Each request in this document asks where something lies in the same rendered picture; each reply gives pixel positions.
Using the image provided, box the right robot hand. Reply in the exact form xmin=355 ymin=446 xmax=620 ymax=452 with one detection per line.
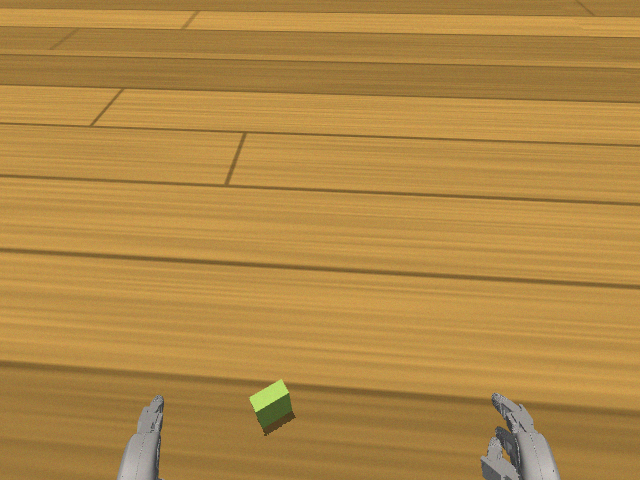
xmin=481 ymin=393 xmax=561 ymax=480

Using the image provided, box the left robot hand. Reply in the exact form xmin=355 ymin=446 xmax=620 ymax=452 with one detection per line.
xmin=116 ymin=395 xmax=164 ymax=480

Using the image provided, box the carton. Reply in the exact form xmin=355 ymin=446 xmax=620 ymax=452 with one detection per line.
xmin=249 ymin=379 xmax=292 ymax=429

